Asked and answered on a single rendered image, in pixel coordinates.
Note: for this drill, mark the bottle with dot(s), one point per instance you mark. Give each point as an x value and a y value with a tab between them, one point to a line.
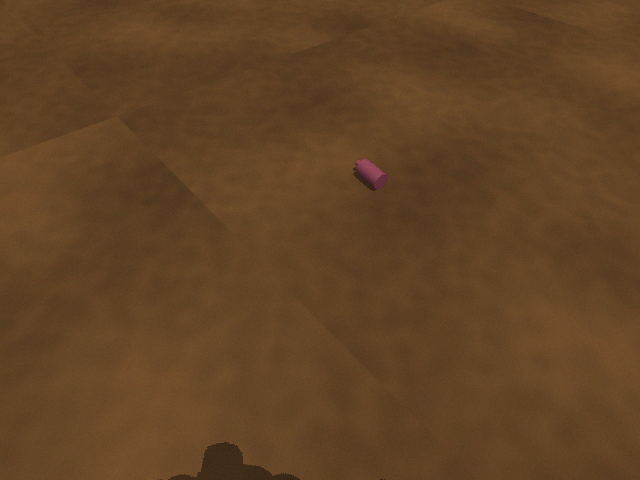
371	173

